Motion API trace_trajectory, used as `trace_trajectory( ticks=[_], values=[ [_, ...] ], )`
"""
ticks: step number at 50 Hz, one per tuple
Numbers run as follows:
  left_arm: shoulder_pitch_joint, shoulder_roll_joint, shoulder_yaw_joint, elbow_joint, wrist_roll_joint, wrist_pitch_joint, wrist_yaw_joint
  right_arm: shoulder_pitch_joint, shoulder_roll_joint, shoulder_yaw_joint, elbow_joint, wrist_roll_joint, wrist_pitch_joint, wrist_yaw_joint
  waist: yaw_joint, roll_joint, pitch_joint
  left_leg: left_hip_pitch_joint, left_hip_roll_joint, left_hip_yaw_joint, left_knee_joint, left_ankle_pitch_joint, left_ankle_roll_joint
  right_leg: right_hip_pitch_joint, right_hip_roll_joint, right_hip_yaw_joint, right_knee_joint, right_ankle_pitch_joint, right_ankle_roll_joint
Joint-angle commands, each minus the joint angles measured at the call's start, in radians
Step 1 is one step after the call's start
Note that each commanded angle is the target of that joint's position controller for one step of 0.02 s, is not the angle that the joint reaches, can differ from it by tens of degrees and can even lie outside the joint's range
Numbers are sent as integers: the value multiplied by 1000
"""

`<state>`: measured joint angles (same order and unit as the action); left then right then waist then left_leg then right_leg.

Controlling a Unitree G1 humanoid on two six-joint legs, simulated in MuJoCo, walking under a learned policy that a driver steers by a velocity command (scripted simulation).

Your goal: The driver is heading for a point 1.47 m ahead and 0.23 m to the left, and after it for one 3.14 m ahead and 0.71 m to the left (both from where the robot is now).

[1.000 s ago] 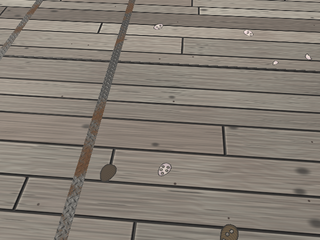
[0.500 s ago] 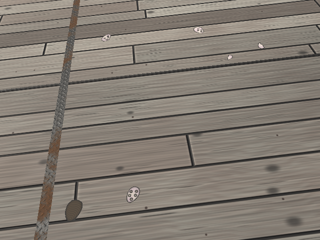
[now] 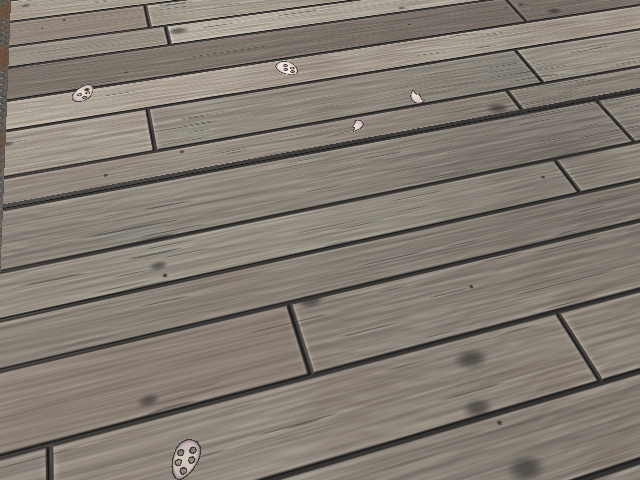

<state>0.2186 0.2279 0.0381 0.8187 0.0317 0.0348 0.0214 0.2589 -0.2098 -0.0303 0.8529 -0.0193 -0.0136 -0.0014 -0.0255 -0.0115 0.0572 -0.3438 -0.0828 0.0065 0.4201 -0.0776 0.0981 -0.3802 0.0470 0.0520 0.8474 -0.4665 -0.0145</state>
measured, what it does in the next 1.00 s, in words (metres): steps on the spot: right foot, then left foot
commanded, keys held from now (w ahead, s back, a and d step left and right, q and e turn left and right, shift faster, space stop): q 0.48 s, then no key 0.12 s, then e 0.30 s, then w+e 0.10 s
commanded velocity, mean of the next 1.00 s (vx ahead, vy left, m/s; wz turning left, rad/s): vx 0.02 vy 0.00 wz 0.20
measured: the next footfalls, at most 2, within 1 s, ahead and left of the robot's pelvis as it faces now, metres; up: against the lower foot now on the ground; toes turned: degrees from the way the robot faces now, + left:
right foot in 0.16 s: +0.06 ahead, -0.10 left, +0.00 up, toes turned +8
left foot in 0.58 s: +0.01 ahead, +0.11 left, +0.00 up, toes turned +21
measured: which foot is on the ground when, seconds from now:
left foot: down 0.00-0.16, up 0.18-0.56, down 0.58-1.00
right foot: up 0.00-0.14, down 0.16-0.58, up 0.60-1.00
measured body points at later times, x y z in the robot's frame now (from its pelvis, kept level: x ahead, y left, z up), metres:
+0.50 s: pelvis +0.01 +0.00 +0.00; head +0.04 +0.00 +0.45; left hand +0.02 +0.28 -0.12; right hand +0.20 -0.22 -0.12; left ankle -0.03 +0.10 -0.70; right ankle +0.02 -0.10 -0.74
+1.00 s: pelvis +0.01 +0.02 +0.00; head +0.03 +0.02 +0.45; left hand +0.01 +0.29 -0.13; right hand +0.16 -0.21 -0.13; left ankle -0.03 +0.09 -0.74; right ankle +0.01 -0.08 -0.71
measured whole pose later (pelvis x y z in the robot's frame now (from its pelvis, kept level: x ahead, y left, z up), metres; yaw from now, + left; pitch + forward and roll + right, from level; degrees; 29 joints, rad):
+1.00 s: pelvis +0.01 +0.02 +0.00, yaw +12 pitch -1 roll +1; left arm 0.26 0.24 0.05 0.86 0.02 0.07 -0.03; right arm 0.21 -0.24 -0.04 0.82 -0.03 0.01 -0.03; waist 0.01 0.00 0.05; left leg -0.16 -0.02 0.17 0.44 -0.28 0.08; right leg -0.32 -0.02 -0.04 0.80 -0.48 -0.03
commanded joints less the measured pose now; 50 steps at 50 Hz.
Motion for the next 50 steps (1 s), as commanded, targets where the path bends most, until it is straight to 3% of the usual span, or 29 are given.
trace_trajectory(
  ticks=[1, 5, 7, 8, 9, 10, 11, 12, 13, 15, 18, 21, 25, 27, 28, 29, 30, 31, 32, 33, 34, 36, 39, 45, 48, 50],
  values=[
    [105, 77, 15, -17, -8, 7, 12, -30, -168, -52, -69, 1, 14, 2, 41, 136, -83, -1, 236, -364, -225, -260, 121, 74, 24, -35, -62, 22, -7],
    [115, 64, 7, -16, -24, -12, 25, -30, -170, -68, -65, 2, 42, -1, 50, 128, -73, -44, 215, -404, -227, -293, 86, 178, 46, -42, -244, 85, -32],
    [173, 78, 12, -6, -19, -29, 37, -43, -157, -69, -70, 14, 49, -5, 80, 119, -67, -115, 157, -385, -192, -345, 12, 309, 30, -26, -469, 144, -62],
    [190, 145, 26, -17, -6, -37, 47, -32, -118, -61, -85, 24, 47, -7, 73, 13, -75, -185, 95, -318, -76, -408, -46, 371, -122, 119, -596, 39, -96],
    [118, 234, 50, -42, 0, -36, 53, -48, -75, -55, -112, 45, 40, -6, 57, -226, -46, -304, -62, -102, 205, -421, -78, 318, -364, 406, -703, -63, -196],
    [22, 190, 42, -60, 9, -37, 51, -32, -144, -71, -87, -2, 36, -9, 31, -145, 13, -276, -11, -55, 442, -438, -84, 164, -437, 386, -697, 116, -255],
    [-11, 120, 21, -74, 4, -45, 51, -1, -156, -81, -67, -12, 37, -3, -2, -54, -14, -201, 5, -75, 570, -391, -85, 123, -377, 293, -651, 300, -249],
    [-40, 92, 13, -75, 0, -52, 48, 45, -139, -81, -47, -14, 42, 1, -36, -27, -27, -185, 8, -69, 654, -345, -93, 127, -319, 189, -615, 442, -220],
    [-49, 93, 11, -81, -4, -57, 48, 67, -135, -82, -39, -19, 49, 3, -44, -44, -49, -202, 14, -59, 712, -318, -101, 171, -284, 119, -589, 527, -200],
    [-16, 99, 12, -78, -6, -57, 44, 54, -123, -76, -43, -16, 61, 10, -17, -78, -57, -246, 28, -28, 713, -315, -127, 253, -255, 39, -544, 679, -192],
    [76, 129, 25, -51, -5, -50, 38, -47, -108, -62, -91, -5, 75, 26, 46, -111, -60, -282, 54, -8, 598, -326, -151, 369, -286, 18, -509, 773, -208],
    [88, 162, 38, -45, -1, -45, 26, -98, -95, -48, -129, 2, 82, 41, 68, -135, -67, -198, 67, 27, 459, -362, -138, 364, -307, -19, -476, 781, -206],
    [72, 195, 52, -40, 0, -42, 6, -106, -103, -45, -162, 15, 79, 41, 69, -168, -85, -51, 50, 82, 296, -371, -95, 306, -322, -47, -417, 788, -190],
    [52, 201, 56, -31, -8, -38, 3, -58, -95, -42, -156, 11, 66, 33, 27, -143, -96, 69, 31, 89, 98, -249, -68, 260, -305, -70, -338, 710, -150],
    [69, 192, 55, -20, -10, -35, 3, -26, -112, -43, -148, -2, 51, 25, 4, -79, -111, 183, 43, 42, -51, -100, -56, 189, -277, -103, -260, 590, -97],
    [98, 130, 38, -39, -6, -30, -1, 28, -204, -61, -147, -21, 31, 14, -1, 140, -166, 366, 264, -235, -130, 56, -20, 8, -205, -173, -42, 263, -29],
    [38, 55, 13, -93, -17, -20, 7, 57, -306, -81, -147, -2, 24, 5, -23, 330, -146, 345, 494, -471, -109, 462, 149, -166, -47, -168, 65, -173, 9],
    [11, 103, 19, -72, -9, -4, 9, 93, -217, -59, -126, 13, 20, -3, -46, 161, -159, 326, 466, -382, -92, 466, 198, -122, -102, -59, 151, -155, 10],
    [18, 87, 17, -52, -22, 2, 0, 14, -136, -27, -131, 8, 18, -10, -1, 132, -108, 267, 410, -291, -108, 403, 178, -99, -107, -38, 145, -92, 10],
    [38, 85, 15, -24, -28, 1, -6, -75, -86, -6, -141, -1, 21, -16, 37, 108, -71, 228, 346, -213, -135, 332, 124, -66, -120, -24, 82, -19, 13],
    [57, 97, 19, 0, -16, 4, -11, -111, -76, 2, -142, 1, 17, -27, 50, 137, -57, 220, 306, -156, -141, 369, 93, -33, -111, -36, 50, 40, 18],
    [118, 104, 20, 44, -12, 8, -20, -100, -94, 4, -122, -2, 10, -34, 59, 131, -80, 229, 274, -68, -116, 472, 72, 39, -72, -38, 23, 73, 25],
    [87, 106, 23, 38, -18, 12, -23, -67, -152, -13, -101, 5, 15, -40, 36, 119, -65, 254, 298, -53, -99, 406, 81, 13, -49, -37, 10, 65, 26],
    [21, 88, 24, -3, -12, 20, -28, -37, -160, -30, -79, -5, 29, -45, 7, 111, -13, 232, 364, -90, -116, 165, 150, -53, -67, -69, 7, 2, 17],
    [-30, 95, 25, -41, -4, 15, -49, 0, -187, -47, -69, -11, 21, -34, -21, 122, -23, 252, 400, -160, -216, -319, 167, -73, -78, -92, -34, -23, -10],
    [-61, 103, 29, -67, -7, 10, -67, 0, -203, -56, -68, -13, 12, -24, -18, 108, 2, 253, 425, -189, -260, -449, 161, -75, -83, -94, -78, -38, -38]
  ],
)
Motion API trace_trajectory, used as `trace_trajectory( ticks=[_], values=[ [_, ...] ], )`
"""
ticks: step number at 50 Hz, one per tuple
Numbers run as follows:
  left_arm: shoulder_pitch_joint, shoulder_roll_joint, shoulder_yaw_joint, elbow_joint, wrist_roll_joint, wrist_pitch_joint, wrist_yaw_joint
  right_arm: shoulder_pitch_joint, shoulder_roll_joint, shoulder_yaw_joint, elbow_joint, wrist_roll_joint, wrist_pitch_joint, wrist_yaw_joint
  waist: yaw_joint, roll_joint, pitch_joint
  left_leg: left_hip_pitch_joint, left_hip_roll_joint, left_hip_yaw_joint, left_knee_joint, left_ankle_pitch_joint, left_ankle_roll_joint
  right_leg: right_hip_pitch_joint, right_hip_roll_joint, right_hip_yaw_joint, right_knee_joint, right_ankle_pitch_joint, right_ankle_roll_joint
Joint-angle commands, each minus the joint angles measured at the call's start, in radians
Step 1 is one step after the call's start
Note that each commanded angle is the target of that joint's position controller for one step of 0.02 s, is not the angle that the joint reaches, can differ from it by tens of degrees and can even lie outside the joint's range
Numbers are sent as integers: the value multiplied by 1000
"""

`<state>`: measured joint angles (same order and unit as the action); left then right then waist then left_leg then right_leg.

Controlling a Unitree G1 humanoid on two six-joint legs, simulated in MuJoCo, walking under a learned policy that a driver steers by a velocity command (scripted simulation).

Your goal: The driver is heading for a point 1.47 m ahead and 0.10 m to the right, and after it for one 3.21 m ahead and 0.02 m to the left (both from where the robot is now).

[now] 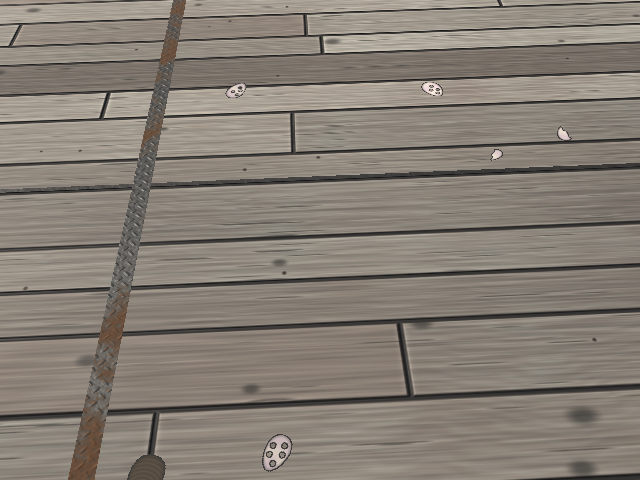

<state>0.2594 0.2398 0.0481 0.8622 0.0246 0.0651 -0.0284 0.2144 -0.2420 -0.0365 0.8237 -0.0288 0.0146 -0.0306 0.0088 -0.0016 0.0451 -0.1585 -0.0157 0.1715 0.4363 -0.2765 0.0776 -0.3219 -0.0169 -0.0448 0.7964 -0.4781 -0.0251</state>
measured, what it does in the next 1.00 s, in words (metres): walks ahead: right foot, then left foot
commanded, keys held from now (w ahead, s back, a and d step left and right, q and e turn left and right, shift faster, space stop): w+e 0.30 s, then w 0.08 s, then w+q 0.62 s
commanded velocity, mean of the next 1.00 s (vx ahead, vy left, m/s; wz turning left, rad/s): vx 0.42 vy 0.00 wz -0.03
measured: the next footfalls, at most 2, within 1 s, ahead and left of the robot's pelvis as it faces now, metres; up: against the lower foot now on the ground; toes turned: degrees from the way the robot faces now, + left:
right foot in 0.12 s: +0.02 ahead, -0.11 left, +0.00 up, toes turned -7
left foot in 0.58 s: +0.42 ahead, -0.03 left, +0.00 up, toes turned -10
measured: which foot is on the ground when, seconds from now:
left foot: down 0.00-0.12, up 0.14-0.56, down 0.58-1.00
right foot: up 0.00-0.10, down 0.12-0.60, up 0.62-1.00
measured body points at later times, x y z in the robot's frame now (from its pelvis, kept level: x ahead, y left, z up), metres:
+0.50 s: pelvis +0.17 -0.06 -0.01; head +0.20 -0.08 +0.44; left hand +0.20 +0.21 -0.13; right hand +0.30 -0.34 -0.12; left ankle +0.36 +0.01 -0.71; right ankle -0.02 -0.10 -0.74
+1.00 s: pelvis +0.46 -0.10 +0.00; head +0.50 -0.09 +0.45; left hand +0.69 +0.12 -0.09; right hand +0.42 -0.37 -0.13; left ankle +0.38 -0.02 -0.74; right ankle +0.63 -0.26 -0.69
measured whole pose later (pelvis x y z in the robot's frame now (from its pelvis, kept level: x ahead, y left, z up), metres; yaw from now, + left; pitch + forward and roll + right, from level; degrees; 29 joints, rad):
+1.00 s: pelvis +0.46 -0.10 +0.00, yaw +0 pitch +2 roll +1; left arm 0.02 0.25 -0.01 0.73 0.04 -0.04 -0.03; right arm 0.44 -0.25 -0.06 0.90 -0.01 -0.05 0.01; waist -0.09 -0.03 0.04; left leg -0.04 -0.14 -0.15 0.30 -0.27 0.10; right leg -0.63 -0.07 0.05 0.66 -0.03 0.04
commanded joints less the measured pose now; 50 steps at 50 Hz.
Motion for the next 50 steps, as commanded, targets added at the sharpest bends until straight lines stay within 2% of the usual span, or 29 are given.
trace_trajectory(
  ticks=[1, 3, 4, 5, 6, 7, 8, 9, 10, 12, 13, 15, 19, 23, 24, 26, 28, 29, 30, 31, 32, 33, 34, 35, 36, 39, 42, 45, 50],
  values=[
    [-99, 89, 19, -114, -4, -24, -23, 37, -178, -54, -39, -4, -22, 11, -44, 84, 19, 57, 363, -343, -285, -255, 172, -106, -18, -2, -63, -24, -43],
    [-48, 75, 18, -103, -13, -34, -31, -2, -192, -62, -44, 0, -30, 23, -2, 66, 17, -10, 337, -266, -266, -230, 135, 36, 3, -30, -193, 22, -78],
    [12, 66, 18, -81, -10, -42, -33, -28, -195, -65, -46, 7, -29, 26, 34, 57, 12, -74, 301, -201, -214, -239, 105, 158, 29, -59, -302, 97, -93],
    [103, 79, 25, -43, -2, -52, -31, -40, -181, -63, -45, 10, -27, 25, 70, 30, -3, -178, 248, -127, -103, -276, 69, 313, 61, -55, -381, 119, -108],
    [229, 145, 47, 2, 10, -66, -22, -56, -125, -45, -61, 3, -27, 27, 115, -139, -36, -341, 153, 0, 178, -281, 16, 477, -52, 150, -500, -39, -149],
    [299, 257, 71, -19, -1, -78, -12, -133, -55, -20, -143, -7, -35, 38, 148, -343, -17, -656, -11, 21, 483, -367, -39, 557, -348, 714, -660, -342, -278],
    [239, 219, 58, -26, -6, -78, 3, -167, -126, -34, -139, -33, -39, 43, 119, -147, 77, -713, 32, -152, 575, -294, -39, 448, -354, 706, -684, -268, -305],
    [174, 192, 46, -43, -13, -79, 13, -128, -142, -38, -127, -8, -50, 59, 64, -103, 100, -684, 67, -178, 585, -169, -42, 396, -302, 606, -670, -183, -287],
    [127, 176, 42, -55, -14, -85, 18, -93, -156, -38, -106, 4, -63, 69, 29, -79, 101, -652, 80, -182, 568, -80, -49, 380, -244, 519, -678, -51, -255],
    [92, 165, 37, -66, -19, -105, 22, -51, -162, -37, -72, -23, -60, 70, 2, -68, 59, -593, 83, -168, 558, 23, -73, 387, -168, 394, -662, 249, -220],
    [110, 165, 36, -60, -22, -115, 18, -48, -153, -35, -72, -27, -54, 70, -1, -58, 34, -580, 73, -159, 569, 46, -84, 392, -156, 363, -642, 387, -218],
    [156, 173, 39, -40, -28, -126, 15, -82, -134, -28, -90, -23, -44, 69, 4, -51, 25, -590, 70, -147, 559, 76, -104, 381, -139, 327, -619, 540, -217],
    [221, 149, 29, -2, -19, -131, 22, -211, -102, -9, -134, -14, -43, 75, 46, -83, 62, -589, 65, -105, 403, 170, -113, 346, -109, 271, -628, 650, -198],
    [238, 159, 21, 26, -10, -142, 30, -293, -90, 5, -165, 2, -50, 84, 70, -100, 84, -483, 48, -69, 213, 236, -52, 359, -137, 216, -654, 757, -168],
    [226, 162, 20, 32, -8, -145, 32, -284, -95, 4, -165, 4, -51, 82, 58, -103, 86, -445, 41, -65, 180, 231, -27, 371, -151, 200, -654, 801, -159],
    [186, 175, 19, 35, -1, -151, 39, -190, -118, -6, -137, 7, -53, 71, 4, -109, 42, -305, -6, -56, 145, 179, 24, 403, -162, 156, -569, 1066, -130],
    [161, 199, 25, 39, 16, -142, 44, 72, -155, -28, -48, 12, -58, 53, -110, -96, -102, -62, -76, -48, 108, 107, 63, 432, -144, 104, -252, 1281, -104],
    [159, 195, 23, 36, 14, -140, 45, 220, -178, -39, -4, 1, -64, 41, -175, -52, -178, 148, -18, -116, 78, 88, 91, 304, -114, 72, -13, 1126, -92],
    [232, 113, 2, 7, -13, -145, 34, 323, -284, -68, 8, -19, -65, 31, -152, 149, -293, 394, 249, -555, 28, -109, 206, 15, 6, 10, 373, 687, -47],
    [240, 121, 6, 5, -5, -155, 23, 277, -271, -69, 24, 9, -55, 46, -96, 265, -324, 445, 356, -1007, -179, -135, 291, -217, 151, 80, 590, 24, -35],
    [157, 147, 5, -20, 9, -161, 24, 142, -243, -66, -1, 23, -58, 55, -56, 157, -172, 324, 335, -918, -201, -193, 280, -309, 66, 145, 625, 92, -54],
    [75, 163, 3, -33, 10, -172, 18, 85, -181, -55, -16, 25, -60, 58, -57, 39, -91, 191, 310, -770, -210, -136, 265, -307, 15, 135, 575, 174, -57],
    [40, 146, -1, -46, 10, -175, 14, 73, -148, -45, -8, 19, -63, 56, -33, -10, -33, 80, 263, -676, -231, -48, 237, -276, -20, 127, 495, 198, -56],
    [26, 136, -3, -63, 20, -165, 13, 77, -130, -37, 7, 18, -68, 52, -6, -10, -5, 5, 221, -612, -240, 50, 217, -242, -42, 128, 435, 198, -43],
    [40, 118, -9, -62, 26, -149, 10, 77, -126, -34, 14, 19, -75, 50, 14, 4, -12, -32, 191, -563, -247, 113, 205, -207, -52, 122, 393, 197, -27],
    [12, 94, -20, -85, 30, -120, 8, 119, -155, -43, 29, 26, -90, 47, 20, 27, -9, -90, 154, -482, -272, 205, 217, -217, -64, 82, 276, 220, 20],
    [-145, 87, -27, -145, 25, -115, 7, 175, -160, -47, 39, 30, -87, 44, -22, 34, 35, -94, 126, -463, -297, 209, 195, -286, -73, 56, 97, 358, 63],
    [-250, 80, -33, -180, 18, -117, 1, 235, -164, -53, 45, 31, -82, 42, -70, 48, 18, -21, 105, -458, -256, 276, 155, -296, -51, 51, -47, 477, 76],
    [-366, 87, -38, -236, 5, -130, 0, 289, -174, -60, 40, 13, -72, 29, -111, 71, 0, 104, 122, -510, -144, 459, 135, -278, -1, 55, -178, 447, 67]
  ],
)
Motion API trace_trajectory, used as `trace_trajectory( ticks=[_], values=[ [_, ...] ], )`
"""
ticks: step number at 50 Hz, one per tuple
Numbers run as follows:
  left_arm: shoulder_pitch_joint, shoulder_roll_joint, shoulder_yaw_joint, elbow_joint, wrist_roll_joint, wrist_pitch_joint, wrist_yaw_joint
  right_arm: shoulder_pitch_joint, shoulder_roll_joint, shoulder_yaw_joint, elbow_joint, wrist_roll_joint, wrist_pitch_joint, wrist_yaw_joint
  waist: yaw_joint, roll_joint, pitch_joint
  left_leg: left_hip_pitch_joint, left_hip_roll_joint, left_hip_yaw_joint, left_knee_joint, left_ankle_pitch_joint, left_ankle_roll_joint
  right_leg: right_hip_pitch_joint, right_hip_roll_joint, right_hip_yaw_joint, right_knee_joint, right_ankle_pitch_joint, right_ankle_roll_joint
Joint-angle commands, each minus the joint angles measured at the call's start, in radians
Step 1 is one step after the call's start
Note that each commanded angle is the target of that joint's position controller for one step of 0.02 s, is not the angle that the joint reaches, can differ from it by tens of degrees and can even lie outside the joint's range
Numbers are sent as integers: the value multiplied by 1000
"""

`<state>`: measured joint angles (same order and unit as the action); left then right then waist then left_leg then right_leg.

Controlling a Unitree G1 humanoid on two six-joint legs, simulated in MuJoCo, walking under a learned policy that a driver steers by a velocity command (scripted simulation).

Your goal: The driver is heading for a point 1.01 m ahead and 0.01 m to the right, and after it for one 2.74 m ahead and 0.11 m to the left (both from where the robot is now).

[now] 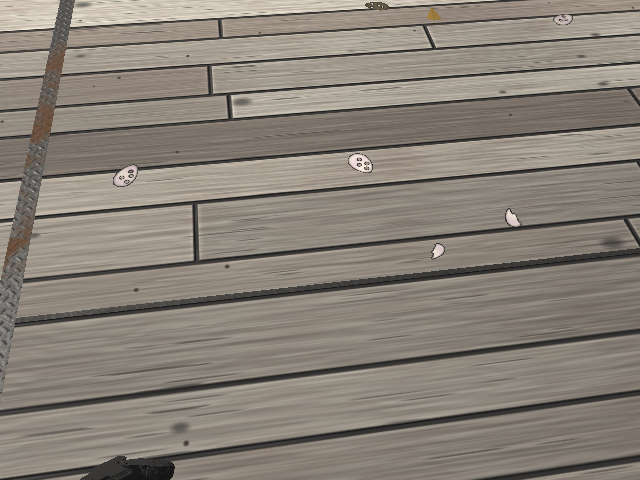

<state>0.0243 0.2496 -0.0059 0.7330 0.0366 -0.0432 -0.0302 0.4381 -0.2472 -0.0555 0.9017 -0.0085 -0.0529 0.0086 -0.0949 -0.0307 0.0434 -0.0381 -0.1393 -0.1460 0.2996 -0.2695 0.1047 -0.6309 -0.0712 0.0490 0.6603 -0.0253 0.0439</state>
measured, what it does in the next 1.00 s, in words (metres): walks ahead: right foot, then left foot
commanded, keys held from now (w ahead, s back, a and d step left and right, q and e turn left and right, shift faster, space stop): w+q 0.14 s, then w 0.36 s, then w+e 0.50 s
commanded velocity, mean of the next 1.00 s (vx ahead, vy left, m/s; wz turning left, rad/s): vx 0.50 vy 0.00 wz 0.03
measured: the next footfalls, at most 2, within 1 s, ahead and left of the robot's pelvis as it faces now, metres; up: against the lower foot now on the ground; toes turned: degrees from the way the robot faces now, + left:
right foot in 0.10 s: +0.24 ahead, -0.13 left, +0.00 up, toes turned +7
left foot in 0.60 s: +0.44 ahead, +0.13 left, +0.00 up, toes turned +14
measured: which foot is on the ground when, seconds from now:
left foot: down 0.00-0.12, up 0.14-0.58, down 0.60-1.00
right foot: up 0.00-0.08, down 0.10-0.60, up 0.62-1.00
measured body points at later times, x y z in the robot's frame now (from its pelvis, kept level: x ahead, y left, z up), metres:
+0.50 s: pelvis +0.27 -0.02 +0.00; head +0.30 -0.02 +0.45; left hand +0.18 +0.23 -0.13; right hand +0.51 -0.20 -0.10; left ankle +0.38 +0.13 -0.71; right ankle +0.20 -0.13 -0.74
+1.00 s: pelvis +0.51 +0.05 +0.00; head +0.54 +0.05 +0.45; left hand +0.67 +0.29 -0.12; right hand +0.49 -0.21 -0.14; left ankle +0.40 +0.12 -0.74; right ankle +0.67 -0.07 -0.69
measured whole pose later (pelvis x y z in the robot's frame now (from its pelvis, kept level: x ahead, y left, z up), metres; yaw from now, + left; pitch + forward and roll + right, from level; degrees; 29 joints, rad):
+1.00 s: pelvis +0.51 +0.05 +0.00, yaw -1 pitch +1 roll +1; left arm 0.12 0.24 0.05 0.82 0.03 0.00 -0.07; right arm 0.42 -0.22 -0.04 0.94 -0.02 -0.10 -0.01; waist -0.04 -0.03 0.04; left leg 0.06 -0.03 0.25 0.23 -0.30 0.04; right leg -0.65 -0.08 -0.06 0.76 -0.02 -0.06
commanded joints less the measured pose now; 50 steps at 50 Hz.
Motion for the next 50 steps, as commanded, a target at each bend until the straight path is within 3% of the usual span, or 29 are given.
trace_trajectory(
  ticks=[1, 3, 4, 5, 6, 7, 8, 9, 10, 12, 14, 16, 19, 22, 25, 27, 28, 29, 30, 31, 32, 33, 34, 35, 36, 38, 41, 45, 50],
  values=[
    [-117, 86, 18, -110, -8, -26, 3, 51, -176, -43, -47, -9, -3, -16, 7, 108, -4, -10, 253, -211, 17, 469, 95, 74, 60, -27, -79, -29, -11],
    [-5, 120, 31, -83, -12, -36, 12, -13, -199, -51, -69, -11, -4, -20, 70, 123, -36, -51, 250, -230, 98, 538, 59, 264, 90, -23, -154, -108, -38],
    [116, 147, 44, -48, -11, -45, 23, -36, -206, -52, -76, -7, -9, -14, 129, 92, -93, -79, 210, -208, 228, 586, 38, 426, 101, -28, -216, -109, -62],
    [255, 202, 62, -25, 5, -59, 40, -40, -177, -45, -88, 4, -19, -3, 188, 24, -197, -170, 148, -153, 441, 478, 13, 642, -11, 68, -238, -169, -104],
    [381, 278, 81, -30, 31, -57, 58, 2, -75, -20, -124, 31, -26, -4, 208, -127, -346, -377, 63, -32, 726, 42, -14, 897, -297, 379, -264, -334, -164],
    [344, 309, 95, -20, 18, -37, 54, 68, -95, -21, -150, 26, -17, -6, 141, -299, -389, -578, 10, 45, 889, -297, -20, 931, -402, 750, -375, -392, -258],
    [276, 198, 78, -34, 11, -29, 47, 37, -148, -28, -107, -3, 1, -12, 123, -95, -232, -633, 98, 27, 961, -199, -16, 796, -350, 639, -376, -470, -250],
    [232, 122, 60, -36, 2, -32, 39, -32, -136, -26, -109, -13, 3, 0, 126, -5, -128, -614, 121, 35, 932, -112, -22, 671, -285, 476, -391, -392, -232],
    [211, 94, 52, -27, 5, -35, 35, -57, -111, -22, -115, -14, 5, 10, 107, -11, -79, -585, 144, 40, 889, -72, -29, 586, -233, 356, -419, -268, -210],
    [237, 90, 50, 7, -2, -52, 31, -65, -92, -18, -116, -33, 23, 25, 87, -72, -47, -544, 158, 48, 843, -54, -44, 512, -171, 220, -441, -81, -197],
    [277, 98, 54, 35, -13, -74, 21, -78, -83, -15, -122, -34, 31, 31, 78, -71, -60, -547, 143, 44, 820, -31, -50, 516, -165, 164, -449, 67, -213],
    [299, 110, 60, 56, -19, -82, 17, -141, -81, -11, -143, -37, 33, 37, 79, -63, -43, -601, 148, 44, 773, 19, -61, 528, -170, 121, -478, 98, -230],
    [327, 107, 60, 85, -21, -76, 15, -269, -70, 4, -185, -37, 28, 44, 96, -54, -9, -631, 167, 83, 617, 121, -80, 527, -143, 42, -512, 108, -228],
    [365, 120, 64, 114, -25, -69, 14, -386, -44, 27, -217, -31, 20, 53, 122, -63, 4, -540, 180, 168, 425, 200, -80, 506, -118, -21, -515, 137, -212],
    [425, 147, 71, 151, -22, -59, 17, -446, -58, 31, -235, -26, 14, 47, 140, -70, 15, -486, 173, 206, 327, 166, -54, 559, -152, -13, -488, 176, -206],
    [443, 158, 72, 172, -22, -48, 20, -440, -71, 28, -238, -28, 7, 36, 128, -66, 18, -429, 154, 214, 274, 107, -31, 595, -170, 12, -426, 277, -203],
    [440, 165, 73, 178, -23, -43, 22, -380, -79, 23, -219, -32, 0, 29, 96, -59, -7, -342, 129, 219, 229, 88, -19, 605, -161, 8, -345, 388, -194],
    [437, 162, 71, 184, -28, -39, 22, -249, -97, 12, -173, -41, -13, 19, 36, -19, -74, -164, 109, 221, 158, 117, 1, 574, -119, -26, -182, 450, -176],
    [427, 134, 61, 166, -34, -41, 21, -78, -156, -9, -126, -59, -25, 4, -31, 40, -190, 90, 223, 102, 145, 71, 37, 427, -68, -56, 42, 279, -155],
    [486, 14, 32, 115, -58, -43, 16, 28, -269, -37, -121, -77, -25, -11, -31, 259, -338, 404, 551, -315, 93, -19, 127, 84, 70, -132, 399, -285, -108],
    [474, 112, 62, 137, -36, -31, 30, 28, -252, -40, -114, -34, -11, -13, -35, 206, -344, 319, 596, -480, -6, -44, 157, -5, 103, -28, 545, -491, -119],
    [415, 125, 72, 128, -30, -25, 30, -67, -191, -22, -122, -24, -9, -12, 10, 134, -184, 192, 543, -321, -26, -63, 129, -39, 46, 16, 564, -418, -130],
    [384, 98, 68, 129, -33, -24, 23, -137, -125, -6, -127, -20, -16, -7, 39, 116, -94, 70, 493, -201, -67, -10, 101, -20, 11, 8, 522, -345, -129],
    [375, 84, 70, 138, -29, -15, 19, -170, -87, 4, -125, -18, -24, -6, 63, 123, -46, -9, 447, -106, -103, 43, 65, 16, -8, 2, 482, -307, -124],
    [387, 75, 72, 146, -13, 0, 12, -183, -66, 10, -116, -14, -31, -9, 89, 143, -20, -68, 413, -33, -126, 94, 42, 51, -19, 0, 460, -284, -113],
    [380, 49, 73, 147, -8, 20, -2, -164, -66, 7, -100, -13, -50, -11, 106, 124, -18, -93, 399, 45, -147, 207, 41, 65, -15, -10, 471, -237, -103],
    [289, 32, 74, 113, -5, 31, -15, -125, -79, -1, -72, -6, -64, -16, 111, 105, 5, -64, 395, 143, -168, 305, 45, -32, -28, -19, 442, -140, -90],
    [144, 12, 63, 59, -6, 29, -29, -83, -66, 1, -39, -10, -61, -19, 93, 101, 42, -48, 369, 258, -166, 371, 41, -69, -24, -56, 256, -4, -81],
    [-10, 13, 48, -7, 1, 27, -44, -14, -109, -8, 1, -11, -52, -30, 56, 94, 68, 47, 403, 336, -133, 491, 29, -4, 5, -150, 28, 2, -126]
  ],
)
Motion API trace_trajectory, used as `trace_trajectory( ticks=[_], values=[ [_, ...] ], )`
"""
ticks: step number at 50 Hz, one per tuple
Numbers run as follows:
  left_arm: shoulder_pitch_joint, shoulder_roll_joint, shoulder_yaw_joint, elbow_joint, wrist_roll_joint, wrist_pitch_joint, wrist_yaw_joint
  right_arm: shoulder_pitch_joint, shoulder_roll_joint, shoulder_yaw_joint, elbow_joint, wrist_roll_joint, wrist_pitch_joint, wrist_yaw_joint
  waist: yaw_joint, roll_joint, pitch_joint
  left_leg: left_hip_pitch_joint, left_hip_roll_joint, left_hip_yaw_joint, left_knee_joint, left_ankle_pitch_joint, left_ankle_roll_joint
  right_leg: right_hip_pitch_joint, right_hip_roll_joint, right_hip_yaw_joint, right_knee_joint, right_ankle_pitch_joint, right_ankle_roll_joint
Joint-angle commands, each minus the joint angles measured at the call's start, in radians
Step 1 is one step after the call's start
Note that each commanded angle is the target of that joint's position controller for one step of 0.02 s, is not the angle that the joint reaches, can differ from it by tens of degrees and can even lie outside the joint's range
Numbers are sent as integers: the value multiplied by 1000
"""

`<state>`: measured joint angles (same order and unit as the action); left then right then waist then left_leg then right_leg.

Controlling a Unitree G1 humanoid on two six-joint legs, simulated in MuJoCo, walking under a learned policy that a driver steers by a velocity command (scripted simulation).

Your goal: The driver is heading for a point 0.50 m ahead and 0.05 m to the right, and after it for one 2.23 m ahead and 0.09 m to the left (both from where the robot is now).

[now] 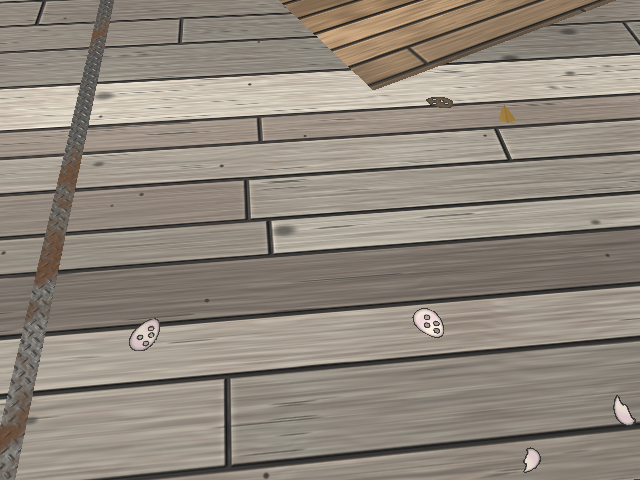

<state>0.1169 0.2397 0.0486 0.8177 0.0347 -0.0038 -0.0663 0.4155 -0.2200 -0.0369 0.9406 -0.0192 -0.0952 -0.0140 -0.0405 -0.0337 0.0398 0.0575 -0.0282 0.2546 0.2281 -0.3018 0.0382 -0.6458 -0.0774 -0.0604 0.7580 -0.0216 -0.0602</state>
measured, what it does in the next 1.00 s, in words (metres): walks ahead: right foot, then left foot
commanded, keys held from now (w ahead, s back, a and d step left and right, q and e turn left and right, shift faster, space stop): w+e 0.18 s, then e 0.16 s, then q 0.52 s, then w+q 0.14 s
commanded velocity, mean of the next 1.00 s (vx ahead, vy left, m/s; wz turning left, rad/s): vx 0.22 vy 0.00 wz -0.05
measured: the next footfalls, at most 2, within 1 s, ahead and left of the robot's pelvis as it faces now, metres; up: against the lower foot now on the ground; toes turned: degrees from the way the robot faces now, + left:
right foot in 0.12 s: +0.23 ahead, -0.09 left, +0.00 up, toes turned -10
left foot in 0.64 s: +0.41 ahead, +0.02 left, +0.00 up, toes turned -11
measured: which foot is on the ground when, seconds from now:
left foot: down 0.00-0.14, up 0.16-0.62, down 0.64-1.00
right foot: up 0.00-0.10, down 0.12-0.64, up 0.66-1.00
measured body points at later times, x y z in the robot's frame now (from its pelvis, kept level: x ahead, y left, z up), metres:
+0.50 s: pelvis +0.23 -0.05 +0.00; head +0.27 -0.07 +0.45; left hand +0.34 +0.21 -0.12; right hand +0.30 -0.32 -0.13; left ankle +0.39 +0.07 -0.69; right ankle +0.19 -0.09 -0.74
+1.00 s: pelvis +0.30 -0.04 +0.00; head +0.33 -0.03 +0.45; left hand +0.43 +0.22 -0.12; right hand +0.36 -0.33 -0.12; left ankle +0.37 +0.03 -0.74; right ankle +0.30 -0.19 -0.70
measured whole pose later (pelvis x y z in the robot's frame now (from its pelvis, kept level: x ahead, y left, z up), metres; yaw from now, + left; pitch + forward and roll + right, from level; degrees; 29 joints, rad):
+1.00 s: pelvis +0.30 -0.04 +0.00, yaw +0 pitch +1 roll -1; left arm 0.16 0.27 0.04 0.82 0.02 0.03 0.02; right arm 0.27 -0.28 -0.08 0.82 -0.02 0.04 0.00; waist -0.04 0.00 0.03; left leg -0.31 -0.12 -0.14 0.40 -0.10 0.09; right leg -0.39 0.02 0.06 0.79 -0.45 0.04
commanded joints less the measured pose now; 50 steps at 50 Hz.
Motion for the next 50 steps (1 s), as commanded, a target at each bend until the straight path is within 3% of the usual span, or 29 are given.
trace_trajectory(
  ticks=[1, 4, 5, 6, 7, 8, 9, 10, 11, 12, 14, 17, 18, 24, 28, 30, 31, 32, 33, 34, 35, 36, 37, 39, 43, 46, 50],
  values=[
    [-112, 29, -5, -99, 4, -12, -8, 18, -142, -29, -30, -1, -4, -11, 3, 96, 70, -13, 299, -50, -33, 588, 91, 23, 23, -55, -93, -35, -38],
    [-41, 56, 9, -90, 7, -11, 4, 12, -184, -38, -20, -6, 16, -20, 48, 127, 3, 58, 306, -2, 178, 1011, 73, 163, 115, -111, -128, -192, -99],
    [44, 74, 20, -68, 7, -16, 9, 10, -200, -42, -20, -7, 27, -20, 84, 129, -50, 54, 305, 5, 327, 1066, 72, 261, 154, -114, -153, -235, -125],
    [186, 101, 38, -23, 14, -25, 20, 3, -206, -44, -27, -3, 36, -18, 148, 97, -132, -28, 290, 19, 546, 961, 54, 458, 182, -94, -233, -209, -157],
    [325, 193, 70, 10, 23, -28, 38, 8, -174, -35, -57, -5, 34, -14, 198, -1, -233, -247, 258, 18, 850, 602, 22, 706, 14, 145, -276, -321, -211],
    [263, 298, 95, -18, -1, -16, 45, 6, -89, -23, -136, 10, 24, 7, 120, -245, -299, -696, 12, -68, 1228, -228, -46, 962, -257, 735, -412, -315, -370],
    [289, 284, 93, -23, -22, -3, 49, -118, -169, -35, -165, 0, 10, 12, 172, -54, -279, -808, 37, -267, 1256, -176, -38, 942, -261, 752, -481, -216, -368],
    [231, 241, 82, -15, -26, -5, 60, -160, -144, -27, -179, 16, -2, 13, 136, -9, -146, -828, 88, -280, 1207, -84, -32, 825, -252, 592, -472, -23, -346],
    [189, 186, 67, -12, -28, -13, 63, -132, -136, -24, -161, 18, -8, 6, 81, 65, -56, -753, 120, -275, 1106, -43, -37, 671, -209, 477, -465, 256, -301],
    [150, 160, 59, -16, -33, -22, 67, -125, -130, -25, -157, 2, 6, 2, 42, 81, -32, -687, 139, -286, 1038, -51, -47, 585, -150, 382, -454, 410, -265],
    [117, 137, 46, -26, -37, -38, 63, -78, -119, -24, -148, -23, 49, 1, 0, 64, -58, -587, 130, -280, 967, -57, -70, 502, -95, 291, -447, 581, -236],
    [150, 179, 55, -21, -32, -45, 59, -101, -99, -21, -170, -18, 78, 4, -3, 29, -86, -590, 103, -256, 870, 8, -92, 479, -45, 243, -430, 698, -215],
    [159, 172, 51, -19, -31, -42, 61, -108, -97, -19, -171, -16, 82, 5, 0, 16, -94, -601, 99, -247, 833, 43, -92, 492, -39, 222, -430, 710, -200],
    [213, 110, 14, 23, -18, -40, 76, -219, -84, -2, -177, 1, 81, 10, 67, -38, -84, -553, 95, -225, 555, 231, -44, 577, -39, 148, -452, 664, -102],
    [196, 125, 9, 46, -4, -35, 91, -223, -105, -4, -162, 3, 76, 4, 70, -39, -50, -483, 52, -230, 444, 131, 0, 624, -92, 136, -401, 666, -108],
    [176, 152, 17, 49, -13, -25, 105, -179, -127, -14, -152, -2, 70, 2, 50, -36, -39, -449, 21, -223, 369, 52, 32, 657, -109, 143, -302, 704, -112],
    [163, 161, 20, 48, -22, -20, 112, -126, -128, -18, -136, -5, 64, 2, 19, -17, -50, -388, 12, -224, 276, 104, 51, 658, -92, 131, -214, 690, -95],
    [162, 174, 25, 38, -26, -20, 117, -66, -158, -27, -124, -7, 53, 0, -11, 41, -92, -267, 61, -303, 213, 412, 82, 602, -44, 100, -80, 558, -59],
    [169, 159, 23, 1, -23, -23, 118, -12, -244, -48, -129, -10, 47, -3, -4, 166, -145, -123, 253, -552, 230, 916, 176, 430, 85, 30, 181, 118, -14],
    [209, 89, 12, -6, -24, -5, 108, -2, -253, -52, -120, 15, 61, 3, 18, 294, -216, -39, 417, -771, 185, 1171, 350, 236, 234, 31, 371, -612, 19],
    [207, 95, 7, 11, 0, 12, 104, -18, -218, -48, -121, 34, 71, 12, 34, 158, -203, -102, 396, -757, 151, 930, 350, 228, 166, 123, 446, -614, 27],
    [155, 104, 12, 7, -3, 21, 101, -87, -197, -49, -138, 24, 83, 11, 39, 107, -97, -203, 334, -687, 115, 720, 320, 185, 145, 125, 469, -553, 39],
    [119, 113, 15, -1, -5, 25, 99, -149, -168, -42, -154, 15, 97, 8, 55, 70, -46, -269, 274, -636, 79, 536, 274, 166, 117, 127, 425, -493, 49],
    [106, 111, 15, -11, -2, 37, 93, -181, -156, -42, -167, 11, 109, 2, 62, 111, -47, -311, 191, -576, 49, 397, 223, 186, 109, 103, 359, -414, 74],
    [86, 87, 6, -25, -14, 48, 96, -140, -195, -62, -161, 7, 114, 6, 37, 132, -92, -274, 158, -596, 44, 245, 198, 186, 115, 98, 211, -396, 105],
    [46, 108, 8, -49, -6, 39, 89, -131, -211, -74, -165, 3, 125, 9, 14, 182, -100, -285, 149, -692, -34, -199, 202, 195, 109, 93, 113, -408, 111],
    [51, 109, 3, -64, -14, 9, 84, -152, -230, -89, -174, -5, 131, 19, 21, 174, -82, -341, 139, -754, -44, -314, 190, 293, 134, 89, -29, -450, 88]
  ],
)
Velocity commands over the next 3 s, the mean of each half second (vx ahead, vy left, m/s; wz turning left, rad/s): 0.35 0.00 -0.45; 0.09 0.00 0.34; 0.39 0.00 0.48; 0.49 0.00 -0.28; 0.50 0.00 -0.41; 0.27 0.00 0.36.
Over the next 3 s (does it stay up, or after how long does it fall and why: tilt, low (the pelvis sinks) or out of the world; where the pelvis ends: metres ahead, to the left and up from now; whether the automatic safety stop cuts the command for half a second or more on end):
stays up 1.17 0.08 0.01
